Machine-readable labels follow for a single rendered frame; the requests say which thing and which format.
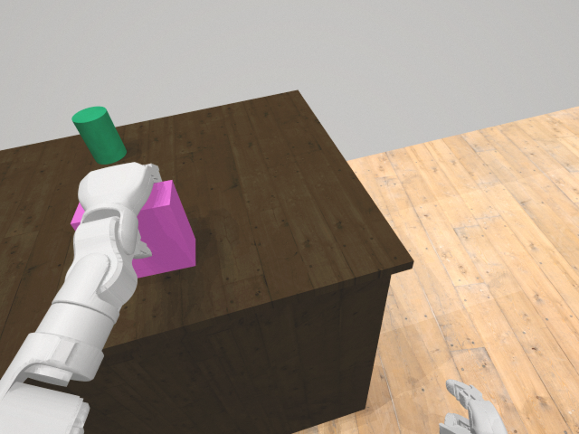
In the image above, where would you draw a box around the table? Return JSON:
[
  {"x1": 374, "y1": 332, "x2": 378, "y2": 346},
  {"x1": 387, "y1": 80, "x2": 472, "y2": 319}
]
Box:
[{"x1": 0, "y1": 90, "x2": 414, "y2": 434}]

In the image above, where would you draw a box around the sponge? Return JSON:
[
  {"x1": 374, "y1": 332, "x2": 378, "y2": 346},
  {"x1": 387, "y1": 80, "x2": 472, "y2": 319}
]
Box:
[{"x1": 71, "y1": 180, "x2": 195, "y2": 278}]

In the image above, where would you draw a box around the left robot upper arm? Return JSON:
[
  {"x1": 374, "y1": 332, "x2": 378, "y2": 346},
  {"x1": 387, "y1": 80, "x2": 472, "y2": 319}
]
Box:
[{"x1": 0, "y1": 382, "x2": 90, "y2": 434}]

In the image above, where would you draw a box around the left robot hand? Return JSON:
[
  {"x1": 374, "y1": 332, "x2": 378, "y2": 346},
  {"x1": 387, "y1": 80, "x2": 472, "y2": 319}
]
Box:
[{"x1": 78, "y1": 162, "x2": 162, "y2": 259}]

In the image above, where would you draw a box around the robot left forearm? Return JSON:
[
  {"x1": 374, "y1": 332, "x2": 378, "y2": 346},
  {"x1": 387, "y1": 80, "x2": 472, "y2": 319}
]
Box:
[{"x1": 0, "y1": 203, "x2": 138, "y2": 402}]

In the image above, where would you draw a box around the right robot hand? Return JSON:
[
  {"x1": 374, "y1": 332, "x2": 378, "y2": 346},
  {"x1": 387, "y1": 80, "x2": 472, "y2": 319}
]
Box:
[{"x1": 439, "y1": 379, "x2": 508, "y2": 434}]

